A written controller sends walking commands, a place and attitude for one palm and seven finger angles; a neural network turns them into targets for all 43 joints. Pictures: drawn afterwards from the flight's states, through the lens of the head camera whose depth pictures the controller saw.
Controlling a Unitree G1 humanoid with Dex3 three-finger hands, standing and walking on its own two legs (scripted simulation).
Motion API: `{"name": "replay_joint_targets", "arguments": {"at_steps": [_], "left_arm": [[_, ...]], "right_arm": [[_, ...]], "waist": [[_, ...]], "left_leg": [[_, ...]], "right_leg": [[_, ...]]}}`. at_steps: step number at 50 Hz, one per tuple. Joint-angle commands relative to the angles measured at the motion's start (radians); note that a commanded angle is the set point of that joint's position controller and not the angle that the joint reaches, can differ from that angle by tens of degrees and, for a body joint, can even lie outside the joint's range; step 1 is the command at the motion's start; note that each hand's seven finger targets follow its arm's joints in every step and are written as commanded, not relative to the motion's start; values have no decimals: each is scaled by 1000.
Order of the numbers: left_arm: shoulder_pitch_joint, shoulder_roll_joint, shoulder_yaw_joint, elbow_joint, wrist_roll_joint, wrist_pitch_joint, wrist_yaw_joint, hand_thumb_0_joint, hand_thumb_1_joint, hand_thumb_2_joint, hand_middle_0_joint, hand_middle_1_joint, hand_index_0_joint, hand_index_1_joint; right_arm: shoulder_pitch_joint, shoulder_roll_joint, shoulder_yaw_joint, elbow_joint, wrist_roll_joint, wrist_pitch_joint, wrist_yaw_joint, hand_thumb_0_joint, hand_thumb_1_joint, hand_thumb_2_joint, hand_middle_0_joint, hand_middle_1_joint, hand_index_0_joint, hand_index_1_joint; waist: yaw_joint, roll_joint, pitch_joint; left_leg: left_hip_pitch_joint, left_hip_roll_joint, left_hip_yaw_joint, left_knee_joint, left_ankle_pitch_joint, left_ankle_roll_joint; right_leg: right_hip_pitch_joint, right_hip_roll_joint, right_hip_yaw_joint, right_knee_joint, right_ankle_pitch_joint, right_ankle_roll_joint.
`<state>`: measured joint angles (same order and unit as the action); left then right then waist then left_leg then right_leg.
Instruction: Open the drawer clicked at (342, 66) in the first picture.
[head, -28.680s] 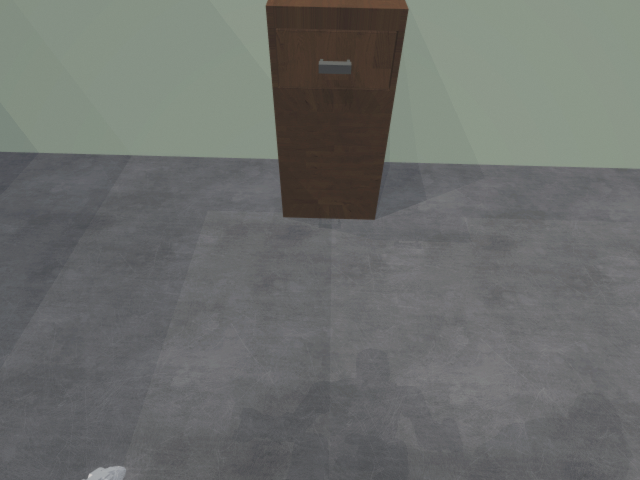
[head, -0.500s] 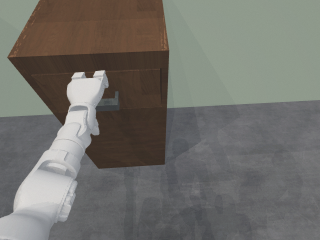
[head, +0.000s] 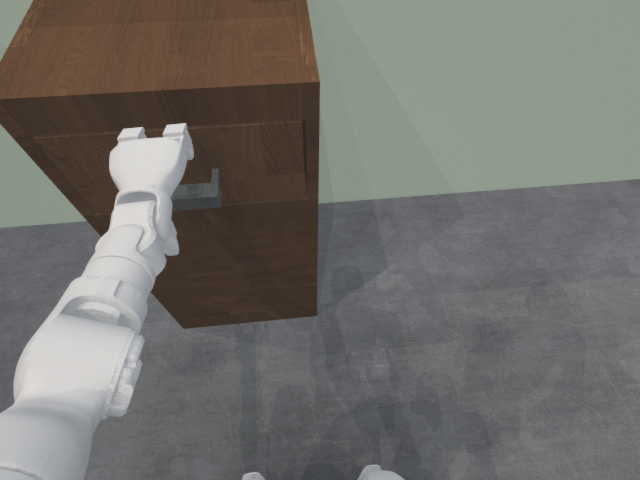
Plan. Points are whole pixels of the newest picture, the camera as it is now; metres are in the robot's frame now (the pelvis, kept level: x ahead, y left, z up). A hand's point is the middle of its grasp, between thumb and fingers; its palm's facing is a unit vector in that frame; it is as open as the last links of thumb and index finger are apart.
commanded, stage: re-aim the fingers above the handle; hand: left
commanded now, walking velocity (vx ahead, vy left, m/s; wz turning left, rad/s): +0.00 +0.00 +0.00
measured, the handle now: (187, 186) +0.55 +0.17 -0.02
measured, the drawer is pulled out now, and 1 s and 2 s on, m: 0.00 0.00 0.00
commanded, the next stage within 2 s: lower the fingers behind the handle in 1.46 s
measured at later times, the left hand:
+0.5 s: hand (166, 186) +0.51 +0.18 +0.03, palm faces -0.05 -0.01 -1.00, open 13.6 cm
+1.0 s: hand (162, 187) +0.51 +0.18 +0.03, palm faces -0.04 -0.03 -1.00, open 13.7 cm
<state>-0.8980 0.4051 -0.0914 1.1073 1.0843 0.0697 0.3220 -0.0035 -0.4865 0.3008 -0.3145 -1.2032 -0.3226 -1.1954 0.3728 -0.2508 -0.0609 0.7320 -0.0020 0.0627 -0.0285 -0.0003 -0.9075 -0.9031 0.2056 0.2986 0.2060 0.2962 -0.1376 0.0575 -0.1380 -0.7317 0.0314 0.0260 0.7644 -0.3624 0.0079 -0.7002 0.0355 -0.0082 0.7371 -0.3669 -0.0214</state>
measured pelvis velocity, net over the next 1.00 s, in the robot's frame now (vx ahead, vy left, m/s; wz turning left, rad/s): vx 0.00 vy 0.01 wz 0.00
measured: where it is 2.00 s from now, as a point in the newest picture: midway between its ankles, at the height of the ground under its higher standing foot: outside the picture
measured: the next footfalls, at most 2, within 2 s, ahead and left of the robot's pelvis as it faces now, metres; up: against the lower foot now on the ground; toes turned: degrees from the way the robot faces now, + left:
none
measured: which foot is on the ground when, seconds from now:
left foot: down 0.00-1.00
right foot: down 0.00-1.00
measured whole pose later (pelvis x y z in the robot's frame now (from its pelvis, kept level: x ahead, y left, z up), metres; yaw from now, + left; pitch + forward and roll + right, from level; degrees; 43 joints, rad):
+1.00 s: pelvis +0.00 +0.01 +0.00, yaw +0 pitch +20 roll -2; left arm -0.93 0.42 -0.08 1.11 1.09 0.02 0.31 0.00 -0.49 0.30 -0.33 -1.21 -0.34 -1.22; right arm 0.38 -0.25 -0.05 0.74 -0.01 0.06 -0.03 0.00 -0.91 -0.90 0.21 0.30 0.21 0.30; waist -0.14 0.06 -0.15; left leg -0.77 0.03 0.02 0.79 -0.38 0.01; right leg -0.73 0.03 -0.02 0.75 -0.37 -0.02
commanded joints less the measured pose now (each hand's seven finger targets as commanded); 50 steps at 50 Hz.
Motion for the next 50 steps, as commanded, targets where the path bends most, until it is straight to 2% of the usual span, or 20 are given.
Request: {"name": "replay_joint_targets", "arguments": {"at_steps": [1,3,5,10,12,13,15,19,21,22,25,27,31,35,37,39,41,43,47,50], "left_arm": [[-507,202,33,-204,-3,-19,28,0,-500,300,-300,-1200,-300,-1200],[-490,213,46,-208,2,-27,30,0,-500,300,-300,-1200,-300,-1200],[-501,178,19,-200,0,-26,34,0,-500,300,-300,-1200,-300,-1200],[-488,238,71,-177,10,-8,56,0,-500,300,-300,-1200,-300,-1200],[-493,249,79,-195,17,-1,56,0,-500,300,-300,-1200,-300,-1200],[-463,214,58,-175,14,9,54,0,-500,300,-300,-1200,-300,-1200],[-474,223,61,-164,15,21,55,0,-500,300,-300,-1200,-300,-1200],[-481,214,52,-195,10,16,43,0,-500,300,-300,-1200,-300,-1200],[-554,313,101,-166,17,17,39,0,-500,300,-300,-1200,-300,-1200],[-558,321,94,-167,25,14,38,0,-500,300,-300,-1200,-300,-1200],[-528,267,73,-168,16,4,38,0,-500,300,-300,-1200,-300,-1200],[-516,302,103,-184,16,-6,37,0,-500,300,-300,-1200,-300,-1200],[-483,257,81,-198,9,-12,31,0,-500,300,-300,-1200,-300,-1200],[-499,213,32,-187,5,-7,18,0,-500,300,-300,-1200,-300,-1200],[-519,167,-3,-219,-7,-23,3,0,-500,300,-300,-1200,-300,-1200],[-508,197,18,-197,-7,-29,-3,0,-500,300,-300,-1200,-300,-1200],[-534,183,9,-214,-12,-43,-6,0,-500,300,-300,-1200,-300,-1200],[-510,239,51,-189,-5,-46,4,0,-500,300,-300,-1200,-300,-1200],[-523,286,82,-173,13,-39,29,0,-500,300,-300,-1200,-300,-1200],[-562,252,49,-160,14,-16,43,0,-500,300,-300,-1200,-300,-1200]], "right_arm": [[139,-150,-56,-47,-5,-25,-13,0,-900,-900,200,300,200,300],[142,-148,-58,-45,-3,-26,-14,0,-900,-900,200,300,200,300],[148,-146,-56,-39,-4,-30,-11,0,-900,-900,200,300,200,300],[154,-149,-52,-39,-9,-30,-9,0,-900,-900,200,300,200,300],[156,-149,-54,-40,-8,-28,-6,0,-900,-900,200,300,200,300],[151,-147,-52,-44,-9,-26,-3,0,-900,-900,200,300,200,300],[152,-151,-53,-41,-5,-23,-2,0,-900,-900,200,300,200,300],[145,-149,-52,-51,-6,-23,-7,0,-900,-900,200,300,200,300],[149,-160,-46,-39,-5,-16,-16,0,-900,-900,200,300,200,300],[151,-158,-43,-44,-4,-19,-20,0,-900,-900,200,300,200,300],[157,-151,-46,-51,-6,-23,-16,0,-900,-900,200,300,200,300],[157,-152,-48,-55,-9,-20,-18,0,-900,-900,200,300,200,300],[147,-148,-50,-63,-9,-17,-11,0,-900,-900,200,300,200,300],[152,-153,-54,-56,-3,-18,-10,0,-900,-900,200,300,200,300],[154,-150,-57,-54,-5,-21,-10,0,-900,-900,200,300,200,300],[153,-153,-56,-47,-4,-18,-14,0,-900,-900,200,300,200,300],[155,-151,-58,-40,-6,-19,-13,0,-900,-900,200,300,200,300],[156,-154,-50,-41,-5,-18,-15,0,-900,-900,200,300,200,300],[161,-155,-47,-41,-9,-19,-16,0,-900,-900,200,300,200,300],[167,-156,-48,-37,-7,-19,-12,0,-900,-900,200,300,200,300]], "waist": [[-27,-14,-434],[-20,4,-432],[-29,5,-417],[-12,-2,-447],[-5,28,-472],[-5,10,-448],[-15,-20,-424],[-15,-12,-440],[-32,-20,-402],[-29,-3,-410],[-24,14,-430],[-15,12,-473],[-8,11,-464],[-33,-12,-419],[-39,15,-431],[-40,6,-404],[-45,3,-408],[-30,14,-401],[-22,16,-435],[-44,12,-416]], "left_leg": [[276,-48,2,-30,377,39],[280,-46,1,-27,375,38],[280,-45,-1,-27,367,38],[263,-46,2,-20,394,38],[285,-41,-2,-19,440,33],[280,-43,2,-19,438,34],[270,-40,-1,-25,423,35],[287,-42,4,-28,425,37],[248,-44,0,-24,391,40],[237,-47,-1,-25,375,40],[272,-46,0,-21,403,37],[285,-44,0,-9,443,37],[284,-46,2,-9,457,35],[285,-42,-2,-18,399,38],[326,-40,-9,-18,419,38],[304,-41,-11,-18,390,38],[305,-42,-12,-17,393,39],[271,-45,-12,-16,377,38],[249,-46,-11,-7,385,35],[241,-46,-9,-6,366,36]], "right_leg": [[193,34,-1,-78,396,-2],[175,34,-1,-78,382,-3],[151,37,-8,-78,362,-4],[177,38,-8,-64,392,-4],[181,38,-12,-53,419,-7],[176,41,-15,-60,417,-6],[171,42,-18,-65,406,-4],[185,38,-13,-72,414,-2],[173,35,-8,-73,397,0],[173,33,-4,-69,386,2],[161,37,-12,-65,390,-2],[182,34,-8,-55,426,0],[195,36,-11,-59,442,-3],[157,38,-11,-77,388,1],[138,38,-13,-80,379,-2],[130,37,-11,-82,361,-2],[133,37,-12,-82,367,-4],[138,37,-10,-72,362,-6],[147,35,-11,-54,372,-6],[125,38,-13,-61,357,-3]]}}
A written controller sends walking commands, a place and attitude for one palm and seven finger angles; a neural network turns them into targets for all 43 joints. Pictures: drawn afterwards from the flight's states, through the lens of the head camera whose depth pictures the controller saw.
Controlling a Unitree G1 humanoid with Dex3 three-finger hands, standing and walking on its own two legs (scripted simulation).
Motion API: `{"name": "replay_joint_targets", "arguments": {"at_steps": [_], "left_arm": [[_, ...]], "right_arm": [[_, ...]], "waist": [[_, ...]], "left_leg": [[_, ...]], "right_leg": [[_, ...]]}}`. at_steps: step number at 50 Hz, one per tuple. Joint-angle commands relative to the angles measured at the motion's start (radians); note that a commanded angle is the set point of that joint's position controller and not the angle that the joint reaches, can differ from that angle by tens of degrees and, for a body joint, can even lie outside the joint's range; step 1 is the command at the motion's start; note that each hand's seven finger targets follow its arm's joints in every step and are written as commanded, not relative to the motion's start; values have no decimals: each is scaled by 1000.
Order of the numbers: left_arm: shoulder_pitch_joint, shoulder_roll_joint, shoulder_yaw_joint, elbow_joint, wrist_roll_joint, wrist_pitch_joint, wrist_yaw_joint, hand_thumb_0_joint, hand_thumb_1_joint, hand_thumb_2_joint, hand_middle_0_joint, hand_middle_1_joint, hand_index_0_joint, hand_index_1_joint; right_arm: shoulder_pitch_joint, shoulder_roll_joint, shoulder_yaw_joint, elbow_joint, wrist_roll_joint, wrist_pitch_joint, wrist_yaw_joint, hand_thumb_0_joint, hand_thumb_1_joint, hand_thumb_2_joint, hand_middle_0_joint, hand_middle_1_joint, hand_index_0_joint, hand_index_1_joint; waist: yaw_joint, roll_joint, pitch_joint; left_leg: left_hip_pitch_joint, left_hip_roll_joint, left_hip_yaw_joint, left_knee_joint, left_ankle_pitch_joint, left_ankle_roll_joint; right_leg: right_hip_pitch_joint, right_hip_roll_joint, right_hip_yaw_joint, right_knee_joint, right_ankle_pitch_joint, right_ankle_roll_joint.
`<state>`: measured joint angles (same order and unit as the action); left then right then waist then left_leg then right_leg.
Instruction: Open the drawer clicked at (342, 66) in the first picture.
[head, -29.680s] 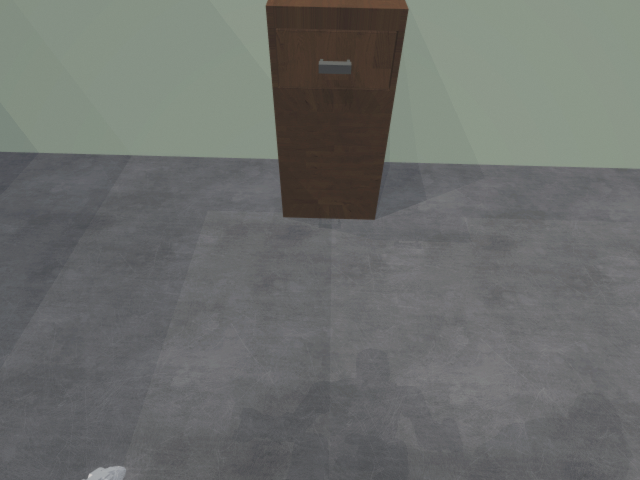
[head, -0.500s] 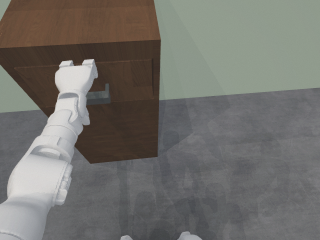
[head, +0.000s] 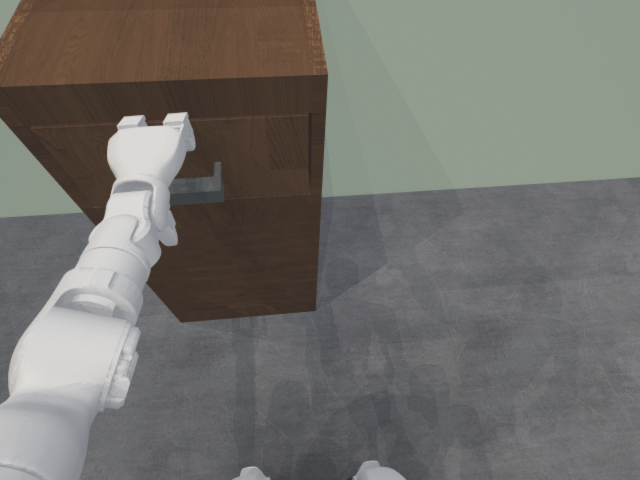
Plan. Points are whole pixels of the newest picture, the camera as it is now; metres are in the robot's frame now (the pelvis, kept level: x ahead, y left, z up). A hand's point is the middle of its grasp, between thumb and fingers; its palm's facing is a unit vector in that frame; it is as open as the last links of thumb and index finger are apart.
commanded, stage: re-aim the fingers above the handle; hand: left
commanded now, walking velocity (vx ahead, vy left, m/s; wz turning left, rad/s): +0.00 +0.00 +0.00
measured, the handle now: (188, 180) +0.55 +0.16 -0.02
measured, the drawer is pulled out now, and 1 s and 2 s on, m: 0.00 0.00 0.00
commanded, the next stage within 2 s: lower the fingers behind the handle in 0.46 s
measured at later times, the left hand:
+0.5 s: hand (163, 180) +0.51 +0.18 +0.04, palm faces -0.05 -0.02 -1.00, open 13.6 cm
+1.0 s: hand (165, 181) +0.51 +0.18 +0.03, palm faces -0.01 -0.01 -1.00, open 13.6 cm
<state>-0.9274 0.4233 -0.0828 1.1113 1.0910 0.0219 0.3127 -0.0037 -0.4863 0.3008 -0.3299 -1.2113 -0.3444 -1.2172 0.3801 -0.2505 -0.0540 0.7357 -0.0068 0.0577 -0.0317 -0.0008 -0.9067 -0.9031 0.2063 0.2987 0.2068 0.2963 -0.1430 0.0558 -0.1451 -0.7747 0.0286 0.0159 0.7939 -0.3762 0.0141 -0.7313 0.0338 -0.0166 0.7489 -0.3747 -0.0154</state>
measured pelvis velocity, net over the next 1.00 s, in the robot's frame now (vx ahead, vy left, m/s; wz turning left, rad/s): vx -0.02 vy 0.00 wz -0.01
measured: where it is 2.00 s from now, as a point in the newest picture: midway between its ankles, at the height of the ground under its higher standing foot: outside the picture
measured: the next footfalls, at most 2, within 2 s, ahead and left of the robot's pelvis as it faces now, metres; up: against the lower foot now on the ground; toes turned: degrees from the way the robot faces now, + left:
none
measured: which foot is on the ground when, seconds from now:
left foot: down 0.00-1.00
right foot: down 0.00-1.00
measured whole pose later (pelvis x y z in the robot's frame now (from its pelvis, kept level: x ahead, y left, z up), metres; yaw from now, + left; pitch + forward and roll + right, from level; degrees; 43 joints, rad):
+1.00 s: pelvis -0.02 +0.00 -0.01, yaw +0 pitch +22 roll -2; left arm -1.03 0.44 -0.08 1.21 1.11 0.06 0.36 0.00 -0.49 0.30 -0.32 -1.22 -0.34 -1.26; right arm 0.38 -0.25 -0.03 0.71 -0.01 0.05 -0.03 0.00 -0.91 -0.90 0.21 0.30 0.21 0.30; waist -0.17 0.05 -0.16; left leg -0.89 0.03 0.01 0.87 -0.37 0.02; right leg -0.84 0.04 -0.02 0.82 -0.37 -0.01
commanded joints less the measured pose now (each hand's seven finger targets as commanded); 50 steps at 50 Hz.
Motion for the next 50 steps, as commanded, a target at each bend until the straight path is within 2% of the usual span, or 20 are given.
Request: {"name": "replay_joint_targets", "arguments": {"at_steps": [1,3,4,6,10,12,14,15,22,26,28,31,32,34,37,40,41,44,47,50], "left_arm": [[-543,255,60,-148,7,39,56,0,-500,300,-300,-1200,-300,-1200],[-543,292,81,-152,12,52,61,0,-500,300,-300,-1200,-300,-1200],[-533,266,59,-136,12,62,59,0,-500,300,-300,-1200,-300,-1200],[-567,277,64,-138,5,66,53,0,-500,300,-300,-1200,-300,-1200],[-536,267,52,-113,-3,66,36,0,-500,300,-300,-1200,-300,-1200],[-551,290,63,-122,0,52,29,0,-500,300,-300,-1200,-300,-1200],[-538,269,51,-113,-5,42,24,0,-500,300,-300,-1200,-300,-1200],[-538,297,70,-119,-1,34,24,0,-500,300,-300,-1200,-300,-1200],[-536,294,76,-142,5,10,37,0,-500,300,-300,-1200,-300,-1200],[-564,297,75,-137,8,26,47,0,-500,300,-300,-1200,-300,-1200],[-568,293,73,-146,10,30,54,0,-500,300,-300,-1200,-300,-1200],[-521,315,96,-108,4,43,49,0,-500,300,-300,-1200,-300,-1200],[-510,289,71,-89,7,45,47,0,-500,300,-300,-1200,-300,-1200],[-500,294,71,-65,6,53,46,0,-500,300,-300,-1200,-300,-1200],[-508,314,79,-42,16,59,44,0,-500,300,-300,-1200,-300,-1200],[-479,283,63,-32,18,62,43,0,-500,300,-300,-1200,-300,-1200],[-486,249,45,-38,15,60,40,0,-500,300,-300,-1200,-300,-1200],[-495,259,40,-7,26,68,44,0,-500,300,-300,-1200,-300,-1200],[-486,273,46,20,31,76,41,0,-500,300,-300,-1200,-300,-1200],[-523,247,15,44,37,93,41,0,-500,300,-300,-1200,-300,-1200]], "right_arm": [[159,-160,-56,-33,-5,-12,-11,0,-900,-900,200,300,200,300],[158,-160,-53,-37,-3,-10,-12,0,-900,-900,200,300,200,300],[157,-158,-51,-39,-4,-9,-13,0,-900,-900,200,300,200,300],[156,-160,-49,-35,-4,-5,-14,0,-900,-900,200,300,200,300],[151,-157,-43,-47,0,-6,-19,0,-900,-900,200,300,200,300],[151,-158,-41,-49,1,-7,-23,0,-900,-900,200,300,200,300],[151,-158,-41,-53,1,-12,-25,0,-900,-900,200,300,200,300],[154,-161,-42,-52,1,-14,-26,0,-900,-900,200,300,200,300],[166,-158,-48,-58,-1,-24,-23,0,-900,-900,200,300,200,300],[170,-162,-50,-50,0,-24,-20,0,-900,-900,200,300,200,300],[172,-161,-50,-48,-1,-27,-18,0,-900,-900,200,300,200,300],[173,-165,-47,-45,-3,-20,-15,0,-900,-900,200,300,200,300],[174,-162,-45,-45,-2,-21,-15,0,-900,-900,200,300,200,300],[171,-167,-42,-46,-1,-19,-14,0,-900,-900,200,300,200,300],[178,-172,-42,-43,-1,-17,-14,0,-900,-900,200,300,200,300],[178,-168,-42,-52,-3,-17,-11,0,-900,-900,200,300,200,300],[179,-165,-44,-54,-4,-18,-10,0,-900,-900,200,300,200,300],[181,-170,-42,-53,-4,-20,-9,0,-900,-900,200,300,200,300],[185,-172,-40,-58,-5,-19,-8,0,-900,-900,200,300,200,300],[190,-173,-37,-57,-1,-20,-6,0,-900,-900,200,300,200,300]], "waist": [[-44,-16,-414],[-30,8,-444],[-36,6,-437],[-44,13,-424],[-41,-1,-407],[-36,20,-405],[-46,-9,-387],[-38,-12,-394],[-33,13,-436],[-42,9,-427],[-41,25,-438],[-29,-3,-431],[-39,-6,-410],[-38,-15,-371],[-46,-14,-371],[-41,-11,-368],[-46,-14,-372],[-60,-16,-344],[-58,-23,-350],[-80,-18,-306]], "left_leg": [[278,-43,1,-32,387,33],[274,-46,5,-34,383,32],[275,-48,7,-36,385,32],[277,-46,5,-40,376,31],[264,-47,7,-51,333,33],[264,-45,3,-56,327,32],[254,-44,6,-54,308,35],[246,-44,3,-53,304,34],[260,-43,6,-36,326,36],[260,-41,1,-36,325,34],[268,-42,3,-34,327,35],[237,-45,4,-32,343,34],[226,-43,8,-31,327,35],[196,-45,8,-35,295,35],[188,-42,4,-28,285,36],[183,-42,3,-20,284,34],[189,-43,4,-16,293,35],[160,-41,3,-3,253,37],[138,-43,2,5,226,38],[111,-40,-4,13,176,37]], "right_leg": [[167,38,-4,-74,377,-8],[189,36,2,-70,385,-6],[189,36,-1,-74,390,-6],[182,36,-2,-81,379,-7],[189,36,1,-92,346,-3],[183,34,1,-87,333,-5],[174,35,2,-96,321,-2],[180,34,4,-90,318,-2],[169,37,5,-78,323,-3],[150,39,0,-77,309,-6],[148,40,2,-76,312,-5],[175,39,2,-71,341,-6],[162,39,1,-73,335,-2],[149,38,2,-74,309,-1],[125,37,-1,-65,290,-2],[110,40,-5,-56,281,-4],[104,42,-7,-56,285,-6],[59,41,-7,-49,244,-2],[48,41,-7,-39,216,-3],[-11,42,-12,-34,159,-3]]}}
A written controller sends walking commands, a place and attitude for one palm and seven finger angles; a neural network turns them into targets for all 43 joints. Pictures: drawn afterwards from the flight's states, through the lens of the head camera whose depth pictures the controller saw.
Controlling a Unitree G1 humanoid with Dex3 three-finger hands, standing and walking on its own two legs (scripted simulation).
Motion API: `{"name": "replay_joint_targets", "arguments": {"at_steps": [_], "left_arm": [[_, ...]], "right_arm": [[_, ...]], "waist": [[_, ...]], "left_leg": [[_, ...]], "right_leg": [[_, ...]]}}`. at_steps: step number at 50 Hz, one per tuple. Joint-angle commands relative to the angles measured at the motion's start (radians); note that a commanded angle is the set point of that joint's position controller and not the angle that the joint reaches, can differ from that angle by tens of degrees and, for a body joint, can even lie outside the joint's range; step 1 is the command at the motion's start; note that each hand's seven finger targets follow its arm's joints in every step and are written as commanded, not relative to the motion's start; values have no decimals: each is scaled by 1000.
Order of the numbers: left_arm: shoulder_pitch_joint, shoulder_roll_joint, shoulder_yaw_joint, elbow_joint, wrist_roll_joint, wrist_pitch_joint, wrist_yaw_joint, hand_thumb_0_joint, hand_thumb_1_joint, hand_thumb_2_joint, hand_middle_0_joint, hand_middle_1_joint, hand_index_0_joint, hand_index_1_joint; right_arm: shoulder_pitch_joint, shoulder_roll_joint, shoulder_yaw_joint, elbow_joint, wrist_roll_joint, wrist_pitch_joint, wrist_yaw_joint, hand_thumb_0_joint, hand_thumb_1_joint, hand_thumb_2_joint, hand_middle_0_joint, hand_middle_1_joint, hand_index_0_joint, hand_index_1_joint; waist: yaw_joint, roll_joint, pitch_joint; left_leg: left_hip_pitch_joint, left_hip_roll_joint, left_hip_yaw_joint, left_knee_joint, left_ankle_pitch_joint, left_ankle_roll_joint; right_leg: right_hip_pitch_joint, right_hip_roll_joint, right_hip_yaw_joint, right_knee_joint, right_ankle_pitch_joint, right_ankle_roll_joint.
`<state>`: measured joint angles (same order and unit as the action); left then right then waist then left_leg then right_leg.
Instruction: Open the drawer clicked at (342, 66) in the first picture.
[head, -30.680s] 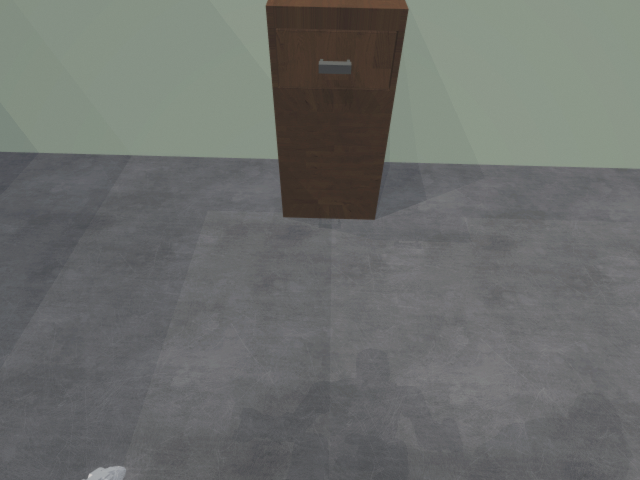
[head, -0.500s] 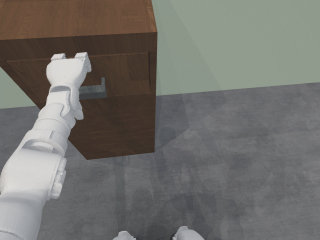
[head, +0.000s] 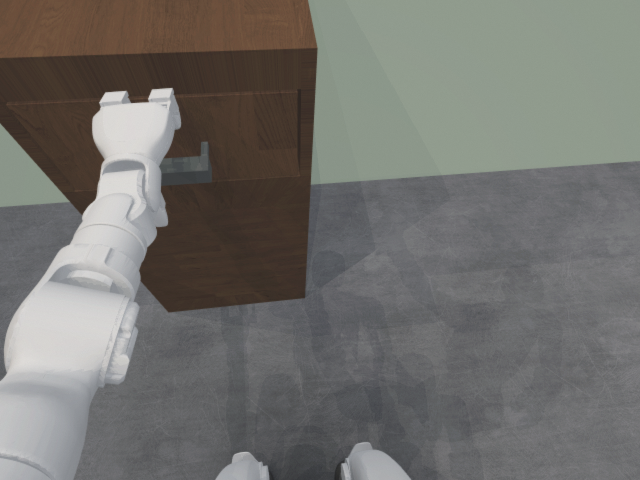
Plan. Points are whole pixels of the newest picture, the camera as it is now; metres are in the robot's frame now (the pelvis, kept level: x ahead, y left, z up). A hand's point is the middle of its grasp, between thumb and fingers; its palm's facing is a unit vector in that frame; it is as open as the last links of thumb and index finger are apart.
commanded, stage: lower the fingers behind the handle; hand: left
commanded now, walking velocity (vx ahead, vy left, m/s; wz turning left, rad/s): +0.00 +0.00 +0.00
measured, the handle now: (175, 160) +0.57 +0.16 -0.01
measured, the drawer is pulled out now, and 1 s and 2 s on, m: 0.00 0.00 0.00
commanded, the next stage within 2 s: close the thumb around the handle in 1.16 s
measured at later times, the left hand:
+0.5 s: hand (152, 190) +0.52 +0.19 -0.01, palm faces -0.12 +0.00 -0.99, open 13.8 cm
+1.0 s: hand (156, 194) +0.52 +0.19 -0.02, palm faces -0.08 -0.02 -1.00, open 13.7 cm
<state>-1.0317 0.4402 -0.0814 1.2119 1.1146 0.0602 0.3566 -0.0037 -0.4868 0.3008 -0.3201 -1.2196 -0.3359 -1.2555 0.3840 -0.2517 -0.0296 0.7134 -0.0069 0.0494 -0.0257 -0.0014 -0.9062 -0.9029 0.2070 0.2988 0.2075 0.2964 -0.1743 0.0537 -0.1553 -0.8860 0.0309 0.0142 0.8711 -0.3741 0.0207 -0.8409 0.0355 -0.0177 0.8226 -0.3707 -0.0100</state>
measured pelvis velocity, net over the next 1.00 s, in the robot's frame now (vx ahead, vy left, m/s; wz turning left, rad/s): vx -0.01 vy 0.00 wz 0.00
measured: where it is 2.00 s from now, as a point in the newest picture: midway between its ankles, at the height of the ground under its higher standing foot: outside the picture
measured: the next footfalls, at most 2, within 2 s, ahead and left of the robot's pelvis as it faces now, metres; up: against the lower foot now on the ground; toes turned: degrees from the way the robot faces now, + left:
none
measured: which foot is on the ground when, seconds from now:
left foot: down 0.00-1.00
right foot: down 0.00-1.00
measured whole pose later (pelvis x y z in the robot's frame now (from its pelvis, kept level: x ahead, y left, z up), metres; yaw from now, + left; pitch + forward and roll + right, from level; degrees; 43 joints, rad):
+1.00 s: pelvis -0.01 +0.00 -0.03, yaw +0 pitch +27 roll -4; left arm -1.06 0.48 -0.08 1.24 1.11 0.07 0.35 0.00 -0.49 0.30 -0.32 -1.21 -0.35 -1.21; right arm 0.34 -0.23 0.00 0.72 -0.03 0.02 -0.03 0.00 -0.91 -0.90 0.21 0.30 0.21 0.30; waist -0.21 0.06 -0.16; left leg -1.10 0.03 -0.02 1.06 -0.43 0.03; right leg -1.04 0.04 -0.05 0.99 -0.42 -0.01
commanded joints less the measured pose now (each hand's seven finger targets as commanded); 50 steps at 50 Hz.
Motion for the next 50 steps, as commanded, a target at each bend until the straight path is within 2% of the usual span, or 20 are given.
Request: {"name": "replay_joint_targets", "arguments": {"at_steps": [1,4,7,10,12,15,17,19,22,24,26,28,31,32,34,40,42,45,49,50], "left_arm": [[-442,225,12,-58,9,56,-5,0,-500,300,-300,-1200,-300,-1200],[-429,231,8,-24,13,69,-10,0,-500,300,-300,-1200,-300,-1200],[-467,220,-15,-4,16,81,-18,0,-500,300,-300,-1200,-300,-1200],[-457,240,-4,18,14,88,-31,0,-500,300,-300,-1200,-300,-1200],[-469,268,8,16,18,86,-40,0,-500,300,-300,-1200,-300,-1200],[-428,261,1,38,10,83,-59,0,-500,300,-300,-1200,-300,-1200],[-456,266,-12,45,9,75,-70,0,-500,300,-300,-1200,-300,-1200],[-486,280,-2,7,1,42,-84,0,-500,300,-300,-1200,-300,-1200],[-574,336,40,-172,-9,-73,-92,0,-500,300,-300,-1200,-300,-1200],[-568,352,65,-245,3,-119,-66,0,-500,300,-300,-1200,-300,-1200],[-553,308,60,-270,0,-128,-35,0,-500,300,-300,-1200,-300,-1200],[-557,338,93,-262,0,-117,8,0,-500,300,-300,-1200,-300,-1200],[-610,302,71,-283,8,-74,61,0,-500,300,-300,-1200,-300,-1200],[-591,317,88,-273,11,-56,76,0,-500,300,-300,-1200,-300,-1200],[-572,276,59,-219,15,-4,88,0,-500,300,-300,-1200,-300,-1200],[-551,261,31,-108,5,77,64,0,-500,300,-300,-1200,-300,-1200],[-574,284,36,-119,9,72,49,0,-500,300,-300,-1200,-300,-1200],[-518,243,20,-125,3,45,26,0,-500,300,-300,-1200,-300,-1200],[-463,239,29,-146,-2,-10,9,0,-500,300,-300,-1200,-300,-1200],[-482,223,18,-172,-3,-24,11,0,-500,300,-300,-1200,-300,-1200]], "right_arm": [[186,-174,-63,-30,-5,-12,-13,0,-900,-900,200,300,200,300],[189,-175,-56,-36,-6,-12,-13,0,-900,-900,200,300,200,300],[196,-177,-52,-35,-6,-10,-15,0,-900,-900,200,300,200,300],[191,-181,-46,-42,-4,-9,-16,0,-900,-900,200,300,200,300],[193,-183,-45,-44,-5,-9,-20,0,-900,-900,200,300,200,300],[190,-183,-39,-56,-1,-10,-21,0,-900,-900,200,300,200,300],[189,-187,-34,-58,0,-14,-28,0,-900,-900,200,300,200,300],[185,-186,-32,-68,-2,-26,-33,0,-900,-900,200,300,200,300],[189,-175,-43,-75,-12,-58,-43,0,-900,-900,200,300,200,300],[193,-171,-50,-64,-17,-77,-44,0,-900,-900,200,300,200,300],[205,-168,-61,-43,-19,-84,-35,0,-900,-900,200,300,200,300],[214,-175,-63,-16,-20,-84,-29,0,-900,-900,200,300,200,300],[217,-177,-66,12,-29,-83,-19,0,-900,-900,200,300,200,300],[226,-178,-67,20,-30,-80,-16,0,-900,-900,200,300,200,300],[227,-174,-63,32,-32,-68,-11,0,-900,-900,200,300,200,300],[210,-174,-45,33,-29,-35,-10,0,-900,-900,200,300,200,300],[203,-175,-42,25,-28,-30,-18,0,-900,-900,200,300,200,300],[190,-165,-43,6,-30,-31,-22,0,-900,-900,200,300,200,300],[184,-160,-44,-16,-29,-34,-25,0,-900,-900,200,300,200,300],[185,-159,-49,-15,-29,-37,-25,0,-900,-900,200,300,200,300]], "waist": [[-57,-9,-303],[-55,-13,-310],[-79,-8,-295],[-73,-8,-291],[-78,-7,-304],[-70,-15,-289],[-92,-34,-270],[-92,-18,-274],[-88,41,-433],[-63,113,-539],[-67,124,-554],[-62,134,-544],[-71,179,-596],[-64,176,-615],[-74,155,-576],[-88,105,-457],[-95,103,-448],[-89,93,-440],[-75,73,-436],[-83,89,-444]], "left_leg": [[225,-41,-6,-60,176,31],[193,-43,-7,-45,151,33],[168,-40,-11,-31,120,35],[125,-42,-10,-22,68,35],[111,-40,-11,-9,56,37],[79,-40,-11,-1,24,35],[43,-38,-14,9,-20,38],[17,-37,-20,26,-48,40],[45,-31,-31,74,-25,47],[113,-26,-50,96,27,40],[179,-17,-67,106,92,34],[180,-13,-79,113,109,26],[250,-9,-86,120,204,20],[271,-8,-90,122,234,18],[266,-10,-85,119,264,17],[197,-22,-62,89,213,23],[194,-22,-62,86,213,25],[189,-25,-53,91,216,28],[178,-25,-53,97,212,29],[189,-22,-54,102,219,28]], "right_leg": [[89,40,-12,-104,150,-10],[75,40,-13,-90,127,-8],[37,39,-14,-79,99,-6],[24,38,-12,-68,56,-7],[21,35,-10,-56,51,-6],[7,37,-11,-46,23,-6],[-20,34,-10,-40,-11,-1],[-39,32,-8,-22,-33,-1],[-33,28,7,24,-15,-2],[-63,31,-2,64,6,-13],[-117,37,-15,73,30,-16],[-146,39,-20,80,35,-19],[-163,42,-30,87,79,-22],[-155,42,-36,85,94,-22],[-140,46,-41,73,118,-21],[-91,46,-39,36,120,-16],[-85,44,-36,36,127,-15],[-65,45,-32,30,139,-14],[-60,43,-32,41,139,-14],[-74,43,-29,45,144,-14]]}}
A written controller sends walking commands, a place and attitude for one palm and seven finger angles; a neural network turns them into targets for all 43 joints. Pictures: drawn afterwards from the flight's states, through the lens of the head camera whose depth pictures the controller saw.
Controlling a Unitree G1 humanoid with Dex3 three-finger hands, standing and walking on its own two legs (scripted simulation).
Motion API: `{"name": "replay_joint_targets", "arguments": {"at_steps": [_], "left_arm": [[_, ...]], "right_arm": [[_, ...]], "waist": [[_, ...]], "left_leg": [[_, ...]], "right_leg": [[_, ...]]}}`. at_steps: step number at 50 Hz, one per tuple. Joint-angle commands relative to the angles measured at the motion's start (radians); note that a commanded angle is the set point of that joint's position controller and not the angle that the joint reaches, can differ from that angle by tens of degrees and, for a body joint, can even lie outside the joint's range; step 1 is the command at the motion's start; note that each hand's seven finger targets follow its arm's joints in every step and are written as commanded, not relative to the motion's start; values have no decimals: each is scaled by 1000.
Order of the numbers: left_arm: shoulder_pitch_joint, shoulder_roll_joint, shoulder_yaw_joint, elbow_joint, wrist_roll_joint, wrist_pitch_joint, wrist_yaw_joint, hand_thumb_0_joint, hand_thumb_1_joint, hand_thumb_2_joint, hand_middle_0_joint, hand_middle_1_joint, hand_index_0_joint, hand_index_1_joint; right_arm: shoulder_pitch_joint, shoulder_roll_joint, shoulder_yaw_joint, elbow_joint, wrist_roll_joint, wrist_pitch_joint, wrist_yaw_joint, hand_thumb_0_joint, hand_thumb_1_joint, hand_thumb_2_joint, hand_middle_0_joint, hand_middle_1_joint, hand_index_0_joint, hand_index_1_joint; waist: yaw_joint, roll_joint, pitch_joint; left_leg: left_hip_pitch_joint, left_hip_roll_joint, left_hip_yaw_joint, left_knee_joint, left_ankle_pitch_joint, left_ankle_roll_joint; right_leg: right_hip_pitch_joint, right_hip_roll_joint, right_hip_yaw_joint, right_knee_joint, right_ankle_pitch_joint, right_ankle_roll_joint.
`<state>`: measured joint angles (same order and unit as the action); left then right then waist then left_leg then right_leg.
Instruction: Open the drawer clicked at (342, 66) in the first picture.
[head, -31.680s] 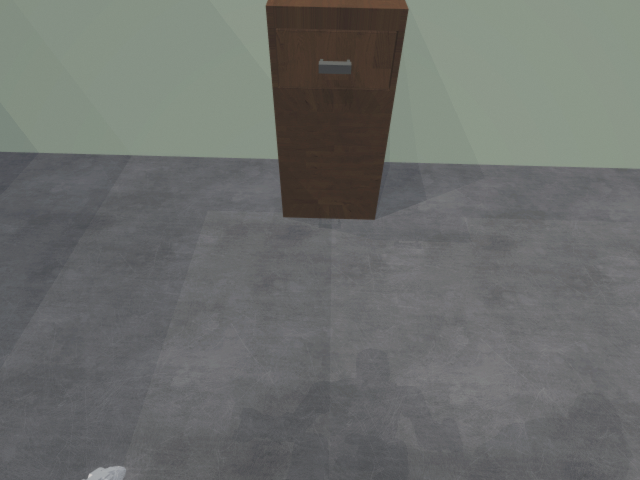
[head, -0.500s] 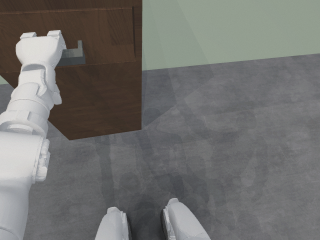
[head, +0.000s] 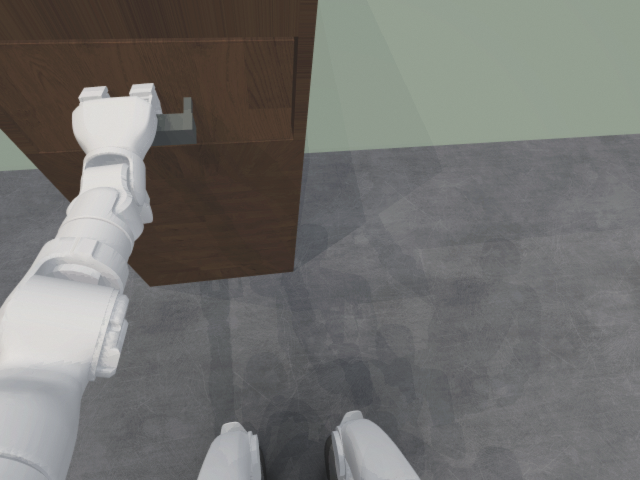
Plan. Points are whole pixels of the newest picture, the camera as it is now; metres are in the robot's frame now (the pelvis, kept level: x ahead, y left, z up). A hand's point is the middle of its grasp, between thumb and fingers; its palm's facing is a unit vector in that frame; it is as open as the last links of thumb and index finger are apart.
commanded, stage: lower the fingers behind the handle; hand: left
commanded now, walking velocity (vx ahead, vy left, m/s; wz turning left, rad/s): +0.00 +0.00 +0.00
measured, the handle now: (154, 117) +0.59 +0.16 +0.02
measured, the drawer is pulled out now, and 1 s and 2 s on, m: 0.00 0.00 0.03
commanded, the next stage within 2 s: close the thumb around the handle in 0.16 s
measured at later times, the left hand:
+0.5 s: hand (134, 156) +0.54 +0.18 +0.01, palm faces -0.07 -0.01 -1.00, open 12.2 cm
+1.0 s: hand (134, 158) +0.54 +0.19 +0.00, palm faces -0.07 -0.02 -1.00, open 6.2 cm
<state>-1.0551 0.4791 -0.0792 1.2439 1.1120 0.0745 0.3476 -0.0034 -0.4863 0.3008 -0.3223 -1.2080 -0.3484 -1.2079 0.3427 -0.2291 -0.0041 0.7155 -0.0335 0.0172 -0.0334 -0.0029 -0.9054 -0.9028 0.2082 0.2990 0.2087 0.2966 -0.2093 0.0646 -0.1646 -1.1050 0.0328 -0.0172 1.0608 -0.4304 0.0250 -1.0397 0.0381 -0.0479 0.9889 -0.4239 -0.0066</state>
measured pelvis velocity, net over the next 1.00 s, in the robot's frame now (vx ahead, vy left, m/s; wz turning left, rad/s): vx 0.00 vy -0.01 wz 0.00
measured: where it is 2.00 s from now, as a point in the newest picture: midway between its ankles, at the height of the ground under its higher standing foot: outside the picture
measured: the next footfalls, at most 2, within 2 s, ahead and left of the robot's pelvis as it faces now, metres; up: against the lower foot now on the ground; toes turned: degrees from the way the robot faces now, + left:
none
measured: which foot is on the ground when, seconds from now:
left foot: down 0.00-1.00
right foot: down 0.00-1.00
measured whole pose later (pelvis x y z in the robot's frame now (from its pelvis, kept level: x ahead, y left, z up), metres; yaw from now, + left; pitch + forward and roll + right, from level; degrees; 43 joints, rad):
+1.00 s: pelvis +0.00 -0.01 +0.00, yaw +0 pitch +27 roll -3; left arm -1.02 0.49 -0.07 1.22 1.11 0.05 0.37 0.00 0.64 0.81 -0.40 -1.35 -0.35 -1.33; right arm 0.37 -0.24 -0.02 0.74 -0.03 0.02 -0.03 0.00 -0.91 -0.90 0.21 0.30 0.21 0.30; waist -0.20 0.06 -0.16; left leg -1.11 0.04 -0.02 1.06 -0.44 0.02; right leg -1.05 0.04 -0.05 1.00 -0.44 -0.01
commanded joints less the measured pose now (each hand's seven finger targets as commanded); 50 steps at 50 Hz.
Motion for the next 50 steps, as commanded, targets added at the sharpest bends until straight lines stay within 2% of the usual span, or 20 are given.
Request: {"name": "replay_joint_targets", "arguments": {"at_steps": [1,7,8,11,13,15,17,19,20,23,25,31,33,36,38,42,44,46,48,50], "left_arm": [[-449,168,12,-205,-4,-47,20,0,-500,300,-300,-1200,-300,-1200],[-451,184,34,-231,6,-54,63,0,-500,300,-300,-1200,-300,-1200],[-452,159,15,-224,5,-44,68,0,-500,300,-300,-1200,-300,-1200],[-463,203,49,-243,3,-22,78,0,-500,300,-300,-1200,-300,-1200],[-444,148,15,-247,1,-8,78,0,-500,300,-300,-1200,-300,-1200],[-453,154,14,-234,-5,4,75,0,-388,348,-308,-1212,-308,-1212],[-448,178,24,-226,-1,5,67,0,-276,396,-316,-1224,-316,-1224],[-439,143,-2,-205,-1,4,58,0,-164,444,-324,-1236,-324,-1236],[-442,166,16,-208,-4,0,57,0,-108,468,-328,-1242,-328,-1242],[-423,167,17,-192,-5,-16,46,0,60,540,-340,-1260,-340,-1260],[-426,155,4,-181,-4,-25,44,0,172,588,-348,-1272,-348,-1272],[-449,182,22,-180,-4,-37,52,0,508,732,-372,-1308,-372,-1308],[-462,174,12,-189,4,-33,57,0,620,780,-380,-1320,-380,-1320],[-472,177,18,-200,0,-23,61,0,788,852,-392,-1338,-392,-1338],[-445,183,24,-178,0,-12,57,0,900,900,-400,-1350,-400,-1350],[-468,201,25,-193,-4,-12,49,0,900,900,-400,-1350,-400,-1350],[-471,213,35,-234,-1,-29,46,0,900,900,-400,-1350,-400,-1350],[-475,191,21,-214,-2,-34,46,0,900,900,-400,-1350,-400,-1350],[-461,214,37,-207,6,-36,53,0,900,900,-400,-1350,-400,-1350],[-456,191,24,-210,10,-34,57,0,900,900,-400,-1350,-400,-1350]], "right_arm": [[228,-177,-77,-18,-2,-5,-14,0,-900,-900,200,300,200,300],[237,-183,-88,-5,-4,-9,-6,0,-900,-900,200,300,200,300],[236,-181,-88,-2,-5,-8,-3,0,-900,-900,200,300,200,300],[241,-186,-90,9,-5,1,0,0,-900,-900,200,300,200,300],[242,-180,-94,12,-3,5,4,0,-900,-900,200,300,200,300],[238,-182,-92,19,-2,8,3,0,-900,-900,200,300,200,300],[236,-183,-88,21,-1,9,-2,0,-900,-900,200,300,200,300],[231,-180,-86,20,-2,7,-3,0,-900,-900,200,300,200,300],[232,-183,-86,23,-2,6,-4,0,-900,-900,200,300,200,300],[231,-182,-85,20,-1,4,-6,0,-900,-900,200,300,200,300],[234,-181,-84,18,-2,1,-8,0,-900,-900,200,300,200,300],[236,-184,-85,16,-5,-2,-6,0,-900,-900,200,300,200,300],[237,-183,-86,13,-4,-2,-5,0,-900,-900,200,300,200,300],[240,-184,-88,13,-5,-1,-2,0,-900,-900,200,300,200,300],[234,-184,-84,10,-2,3,-1,0,-900,-900,200,300,200,300],[233,-186,-81,5,-1,4,-7,0,-900,-900,200,300,200,300],[224,-184,-81,-2,0,0,-10,0,-900,-900,200,300,200,300],[229,-181,-82,5,0,-5,-9,0,-900,-900,200,300,200,300],[228,-186,-80,8,-2,-5,-12,0,-900,-900,200,300,200,300],[230,-185,-83,8,-3,-7,-10,0,-900,-900,200,300,200,300]], "waist": [[-42,76,-434],[-37,80,-488],[-42,89,-481],[-28,90,-524],[-27,114,-522],[-38,75,-488],[-32,85,-487],[-39,83,-440],[-40,68,-437],[-35,65,-425],[-47,43,-412],[-49,51,-443],[-50,78,-439],[-49,72,-480],[-40,73,-463],[-48,70,-463],[-33,97,-494],[-48,81,-463],[-40,74,-454],[-40,95,-460]], "left_leg": [[415,-25,-24,-88,289,23],[431,-22,-27,-70,314,20],[431,-23,-26,-71,312,20],[453,-24,-25,-75,357,17],[493,-21,-24,-84,376,13],[464,-22,-20,-94,337,18],[455,-25,-19,-100,332,17],[446,-26,-16,-109,309,19],[433,-25,-15,-107,300,21],[413,-28,-12,-107,289,21],[389,-30,-11,-100,277,25],[371,-33,-8,-80,279,26],[382,-31,-11,-81,272,23],[417,-28,-17,-80,305,22],[402,-30,-11,-82,288,22],[397,-29,-10,-88,276,25],[408,-31,-10,-88,273,22],[409,-28,-16,-90,270,23],[394,-27,-15,-85,267,24],[410,-26,-16,-86,281,20]], "right_leg": [[128,40,-1,-119,202,-20],[122,40,1,-105,216,-19],[118,42,1,-109,218,-19],[162,42,4,-106,263,-21],[151,44,-1,-121,264,-21],[170,44,2,-137,251,-17],[180,41,5,-137,256,-18],[166,43,3,-149,233,-19],[174,43,5,-148,236,-18],[177,42,6,-144,232,-19],[173,40,8,-143,229,-16],[174,38,14,-124,238,-16],[150,38,10,-122,221,-17],[161,40,7,-118,240,-18],[162,40,8,-124,229,-17],[176,39,12,-129,232,-13],[184,38,14,-126,226,-17],[163,39,9,-129,214,-17],[157,40,11,-125,212,-16],[145,40,7,-123,214,-19]]}}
